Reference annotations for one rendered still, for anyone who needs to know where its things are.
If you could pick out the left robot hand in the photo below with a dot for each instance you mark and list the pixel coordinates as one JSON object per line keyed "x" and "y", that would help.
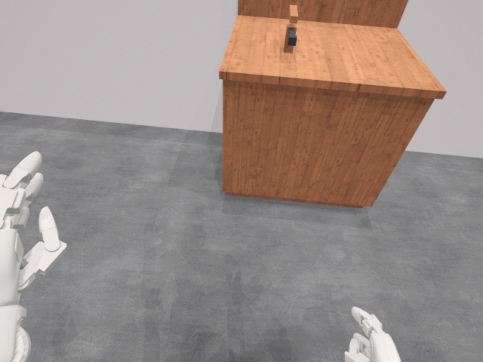
{"x": 16, "y": 193}

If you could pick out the counter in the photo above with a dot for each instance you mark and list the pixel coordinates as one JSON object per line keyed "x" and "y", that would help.
{"x": 325, "y": 121}

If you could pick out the robot left forearm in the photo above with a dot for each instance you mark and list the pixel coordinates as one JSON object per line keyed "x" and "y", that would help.
{"x": 15, "y": 343}

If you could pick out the right robot hand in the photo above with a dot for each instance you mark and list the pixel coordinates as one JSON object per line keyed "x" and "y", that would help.
{"x": 380, "y": 348}

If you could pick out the tap lever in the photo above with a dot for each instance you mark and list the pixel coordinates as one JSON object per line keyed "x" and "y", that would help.
{"x": 292, "y": 38}

